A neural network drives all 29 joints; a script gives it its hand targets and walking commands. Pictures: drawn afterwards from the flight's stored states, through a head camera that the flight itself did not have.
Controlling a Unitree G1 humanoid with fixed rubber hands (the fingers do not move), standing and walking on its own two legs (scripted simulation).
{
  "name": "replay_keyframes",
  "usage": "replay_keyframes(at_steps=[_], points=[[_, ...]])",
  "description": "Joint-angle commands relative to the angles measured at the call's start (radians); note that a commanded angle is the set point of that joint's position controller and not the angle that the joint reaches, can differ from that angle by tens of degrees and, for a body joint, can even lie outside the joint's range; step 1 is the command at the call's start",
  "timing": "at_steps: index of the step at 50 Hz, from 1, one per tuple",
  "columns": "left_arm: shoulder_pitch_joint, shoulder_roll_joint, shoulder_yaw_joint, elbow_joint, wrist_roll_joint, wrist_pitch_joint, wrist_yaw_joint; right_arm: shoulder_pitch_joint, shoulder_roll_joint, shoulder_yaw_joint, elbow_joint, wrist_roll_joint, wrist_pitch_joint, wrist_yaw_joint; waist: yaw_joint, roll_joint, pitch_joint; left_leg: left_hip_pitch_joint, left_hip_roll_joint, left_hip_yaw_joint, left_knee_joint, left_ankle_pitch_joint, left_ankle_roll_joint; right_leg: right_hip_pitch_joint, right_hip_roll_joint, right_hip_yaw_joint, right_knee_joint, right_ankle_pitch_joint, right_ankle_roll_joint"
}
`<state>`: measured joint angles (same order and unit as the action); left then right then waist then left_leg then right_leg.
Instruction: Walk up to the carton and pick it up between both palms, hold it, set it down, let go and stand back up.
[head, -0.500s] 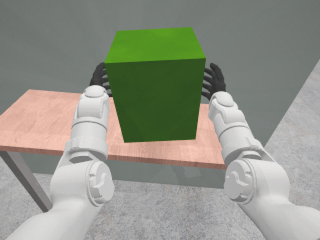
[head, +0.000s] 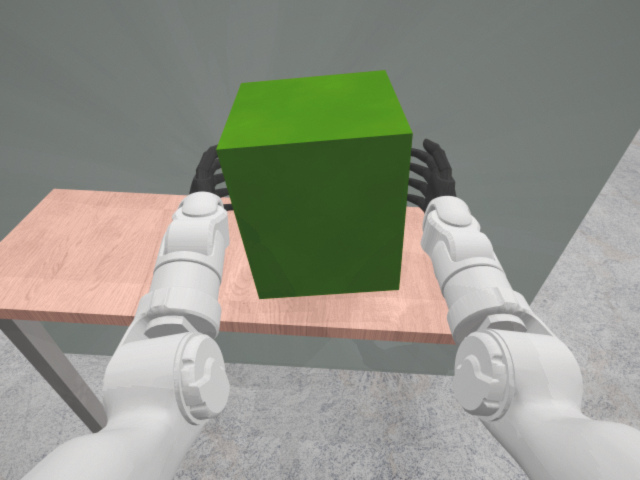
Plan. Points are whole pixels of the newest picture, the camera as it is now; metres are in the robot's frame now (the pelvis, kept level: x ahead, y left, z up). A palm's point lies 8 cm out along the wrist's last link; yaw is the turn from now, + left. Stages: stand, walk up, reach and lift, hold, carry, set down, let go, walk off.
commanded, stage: set down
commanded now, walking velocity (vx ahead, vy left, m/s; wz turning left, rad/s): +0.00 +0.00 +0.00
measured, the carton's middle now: (320, 187) +0.48 -0.04 +0.16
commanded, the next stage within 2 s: none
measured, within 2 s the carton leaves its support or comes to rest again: rests again in 1.32 s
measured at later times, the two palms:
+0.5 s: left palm (209, 223) +0.43 +0.12 +0.15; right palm (430, 226) +0.39 -0.18 +0.14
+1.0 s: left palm (216, 233) +0.44 +0.12 +0.12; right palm (427, 240) +0.40 -0.18 +0.12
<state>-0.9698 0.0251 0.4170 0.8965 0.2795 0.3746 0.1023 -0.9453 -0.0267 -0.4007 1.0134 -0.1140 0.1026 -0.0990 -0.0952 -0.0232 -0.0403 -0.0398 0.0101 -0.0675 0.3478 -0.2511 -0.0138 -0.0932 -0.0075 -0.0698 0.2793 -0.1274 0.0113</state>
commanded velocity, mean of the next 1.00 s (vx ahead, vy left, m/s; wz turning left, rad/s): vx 0.00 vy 0.00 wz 0.00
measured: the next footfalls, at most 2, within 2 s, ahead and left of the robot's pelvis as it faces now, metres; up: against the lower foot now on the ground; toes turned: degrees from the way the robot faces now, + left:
none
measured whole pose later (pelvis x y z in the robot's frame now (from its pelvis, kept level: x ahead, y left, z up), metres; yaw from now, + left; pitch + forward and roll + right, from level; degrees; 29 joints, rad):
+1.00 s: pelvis +0.00 +0.00 +0.00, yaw -2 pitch +4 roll -1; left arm -0.93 -0.01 0.48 1.01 0.31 0.18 0.10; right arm -0.82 0.06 -0.62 0.92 -0.37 -0.02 0.01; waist -0.05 -0.01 -0.07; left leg -0.18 0.01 -0.03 0.35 -0.25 -0.01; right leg -0.24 -0.01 -0.04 0.28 -0.11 0.02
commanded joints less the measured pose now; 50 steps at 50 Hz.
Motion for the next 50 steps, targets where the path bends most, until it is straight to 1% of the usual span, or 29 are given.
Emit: replay_keyframes(at_steps=[1, 2, 4, 5, 7, 9, 10, 11, 13, 14, 18, 20, 21, 23, 25, 26, 28, 29, 32, 35, 38, 40, 41, 42, 45, 46, 47, 48, 50], points=[[-0.683, -0.455, -0.176, -0.131, -0.052, -0.082, -0.191, -0.734, 0.498, 0.19, -0.142, 0.006, -0.047, 0.171, 0.015, 0.002, -0.452, -0.117, -0.058, 0.102, -0.062, 0.32, -0.053, 0.399, 0.034, -0.028, 0.083, 0.498, 0.048], [-0.698, -0.448, -0.178, -0.135, -0.057, -0.091, -0.189, -0.737, 0.496, 0.179, -0.147, -0.01, -0.055, 0.175, 0.019, 0.002, -0.478, -0.111, -0.056, 0.101, -0.062, 0.324, -0.058, 0.398, 0.037, -0.036, 0.079, 0.467, 0.046], [-0.717, -0.452, -0.187, -0.14, -0.053, -0.112, -0.179, -0.726, 0.491, 0.147, -0.137, -0.034, -0.066, 0.186, 0.018, 0.039, -0.481, -0.086, -0.049, 0.104, -0.059, 0.34, -0.07, 0.356, 0.041, -0.043, 0.069, 0.436, 0.036], [-0.721, -0.461, -0.186, -0.111, -0.046, -0.114, -0.176, -0.731, 0.473, 0.115, -0.12, -0.051, -0.069, 0.191, 0.004, 0.048, -0.465, -0.07, -0.042, 0.104, -0.055, 0.333, -0.077, 0.313, 0.044, -0.048, 0.053, 0.373, 0.026], [-0.711, -0.442, -0.168, -0.092, -0.043, -0.121, -0.174, -0.732, 0.466, 0.088, -0.141, -0.082, -0.078, 0.198, 0.014, 0.048, -0.457, -0.058, -0.04, 0.114, -0.056, 0.301, -0.079, 0.289, 0.041, -0.054, 0.035, 0.307, 0.025], [-0.741, -0.438, -0.167, -0.091, -0.045, -0.137, -0.168, -0.73, 0.464, 0.057, -0.14, -0.114, -0.085, 0.207, 0.012, 0.049, -0.476, -0.073, -0.036, 0.117, -0.062, 0.284, -0.081, 0.266, 0.04, -0.052, 0.035, 0.282, 0.024], [-0.757, -0.441, -0.18, -0.106, -0.054, -0.147, -0.163, -0.73, 0.465, 0.045, -0.138, -0.124, -0.091, 0.212, 0.009, 0.069, -0.501, -0.064, -0.032, 0.112, -0.059, 0.286, -0.086, 0.256, 0.038, -0.053, 0.038, 0.278, 0.021], [-0.78, -0.459, -0.199, -0.119, -0.065, -0.162, -0.155, -0.738, 0.473, 0.038, -0.154, -0.135, -0.101, 0.219, 0.008, 0.086, -0.548, -0.054, -0.031, 0.117, -0.05, 0.302, -0.094, 0.246, 0.035, -0.057, 0.042, 0.271, 0.019], [-0.816, -0.499, -0.236, -0.138, -0.088, -0.188, -0.136, -0.779, 0.475, 0.048, -0.189, -0.146, -0.128, 0.228, 0.003, 0.114, -0.667, 0.009, -0.024, 0.112, -0.013, 0.401, -0.11, 0.204, 0.039, -0.063, 0.054, 0.312, 0.016], [-0.822, -0.511, -0.242, -0.117, -0.086, -0.193, -0.131, -0.787, 0.473, 0.043, -0.181, -0.158, -0.132, 0.233, 0.003, 0.126, -0.679, 0.02, -0.02, 0.108, -0.002, 0.424, -0.116, 0.178, 0.038, -0.065, 0.049, 0.304, 0.009], [-0.776, -0.498, -0.202, -0.062, -0.069, -0.202, -0.138, -0.756, 0.462, 0.033, -0.154, -0.195, -0.131, 0.237, 0.007, 0.083, -0.661, -0.03, -0.018, 0.108, -0.004, 0.425, -0.109, 0.215, 0.035, -0.061, 0.06, 0.362, 0.02], [-0.754, -0.464, -0.162, -0.035, -0.058, -0.201, -0.154, -0.745, 0.475, 0.032, -0.161, -0.208, -0.125, 0.234, 0.014, 0.024, -0.628, -0.091, -0.026, 0.115, -0.02, 0.358, -0.088, 0.262, 0.027, -0.048, 0.07, 0.386, 0.041], [-0.727, -0.472, -0.155, -0.022, -0.051, -0.201, -0.16, -0.744, 0.473, 0.04, -0.17, -0.204, -0.127, 0.237, 0.019, 0.032, -0.631, -0.115, -0.029, 0.116, -0.028, 0.35, -0.081, 0.29, 0.021, -0.042, 0.076, 0.417, 0.041], [-0.726, -0.455, -0.138, -0.012, -0.053, -0.206, -0.166, -0.742, 0.484, 0.039, -0.187, -0.209, -0.127, 0.237, 0.023, 0.014, -0.633, -0.161, -0.037, 0.123, -0.042, 0.317, -0.068, 0.326, 0.014, -0.038, 0.088, 0.442, 0.047], [-0.718, -0.444, -0.128, -0.006, -0.042, -0.215, -0.17, -0.713, 0.486, 0.027, -0.167, -0.224, -0.124, 0.237, 0.02, 0.007, -0.621, -0.188, -0.042, 0.13, -0.054, 0.3, -0.065, 0.343, 0.009, -0.039, 0.097, 0.484, 0.055], [-0.703, -0.43, -0.115, 0.013, -0.031, -0.214, -0.173, -0.696, 0.491, 0.036, -0.153, -0.221, -0.12, 0.239, 0.027, 0.015, -0.592, -0.197, -0.041, 0.129, -0.056, 0.299, -0.062, 0.353, 0.009, -0.03, 0.098, 0.485, 0.057], [-0.679, -0.422, -0.1, 0.022, -0.019, -0.206, -0.179, -0.672, 0.474, 0.02, -0.132, -0.225, -0.111, 0.24, 0.016, 0.031, -0.535, -0.187, -0.034, 0.129, -0.057, 0.314, -0.065, 0.346, 0.011, -0.035, 0.093, 0.47, 0.054], [-0.664, -0.42, -0.091, 0.012, -0.015, -0.206, -0.18, -0.661, 0.478, 0.024, -0.143, -0.217, -0.112, 0.241, 0.029, 0.029, -0.53, -0.177, -0.036, 0.128, -0.06, 0.319, -0.066, 0.345, 0.012, -0.034, 0.093, 0.465, 0.052], [-0.668, -0.391, -0.074, 0.004, -0.004, -0.214, -0.178, -0.634, 0.503, 0.044, -0.142, -0.22, -0.109, 0.242, 0.037, -0.003, -0.529, -0.2, -0.036, 0.136, -0.071, 0.3, -0.051, 0.37, 0.009, -0.029, 0.102, 0.514, 0.06], [-0.645, -0.407, -0.074, 0.004, 0.003, -0.223, -0.176, -0.619, 0.502, 0.052, -0.161, -0.221, -0.125, 0.243, 0.039, 0.016, -0.557, -0.211, -0.035, 0.142, -0.066, 0.329, -0.052, 0.395, 0.006, -0.026, 0.117, 0.562, 0.059], [-0.665, -0.435, -0.13, -0.036, -0.01, -0.247, -0.162, -0.613, 0.519, 0.057, -0.18, -0.22, -0.149, 0.244, 0.044, 0.056, -0.632, -0.173, -0.027, 0.138, -0.035, 0.417, -0.073, 0.365, 0.011, -0.031, 0.119, 0.579, 0.046], [-0.685, -0.467, -0.182, -0.056, -0.03, -0.262, -0.152, -0.623, 0.513, 0.047, -0.181, -0.233, -0.168, 0.245, 0.023, 0.088, -0.69, -0.097, -0.015, 0.132, 0.0, 0.493, -0.094, 0.291, 0.021, -0.045, 0.108, 0.532, 0.035], [-0.684, -0.471, -0.183, -0.05, -0.031, -0.271, -0.147, -0.625, 0.514, 0.061, -0.187, -0.233, -0.178, 0.247, 0.034, 0.087, -0.702, -0.076, -0.011, 0.131, 0.018, 0.549, -0.095, 0.268, 0.025, -0.046, 0.11, 0.55, 0.036], [-0.684, -0.473, -0.185, -0.043, -0.029, -0.278, -0.143, -0.619, 0.517, 0.058, -0.175, -0.243, -0.181, 0.246, 0.033, 0.078, -0.706, -0.078, -0.009, 0.131, 0.029, 0.573, -0.098, 0.259, 0.026, -0.045, 0.116, 0.56, 0.036], [-0.631, -0.477, -0.166, -0.019, -0.008, -0.269, -0.145, -0.598, 0.499, 0.064, -0.147, -0.252, -0.179, 0.251, 0.039, 0.063, -0.646, -0.092, -0.004, 0.125, 0.014, 0.53, -0.089, 0.24, 0.026, -0.044, 0.102, 0.506, 0.032], [-0.628, -0.455, -0.144, -0.011, -0.008, -0.267, -0.151, -0.592, 0.506, 0.069, -0.141, -0.248, -0.174, 0.25, 0.045, 0.024, -0.618, -0.105, -0.005, 0.128, 0.008, 0.505, -0.075, 0.249, 0.024, -0.037, 0.099, 0.5, 0.042], [-0.624, -0.458, -0.136, -0.015, -0.007, -0.269, -0.155, -0.606, 0.504, 0.075, -0.166, -0.247, -0.18, 0.25, 0.053, 0.012, -0.627, -0.143, -0.013, 0.132, -0.004, 0.463, -0.07, 0.29, 0.019, -0.036, 0.105, 0.521, 0.042], [-0.614, -0.454, -0.121, 0.001, -0.001, -0.27, -0.158, -0.615, 0.512, 0.076, -0.176, -0.245, -0.183, 0.251, 0.067, 0.011, -0.612, -0.192, -0.017, 0.135, -0.02, 0.426, -0.063, 0.322, 0.013, -0.026, 0.112, 0.535, 0.045], [-0.619, -0.458, -0.13, 0.012, -0.002, -0.271, -0.16, -0.607, 0.502, 0.06, -0.165, -0.248, -0.184, 0.252, 0.059, 0.028, -0.591, -0.212, -0.013, 0.133, -0.032, 0.416, -0.064, 0.325, 0.01, -0.028, 0.119, 0.525, 0.045]])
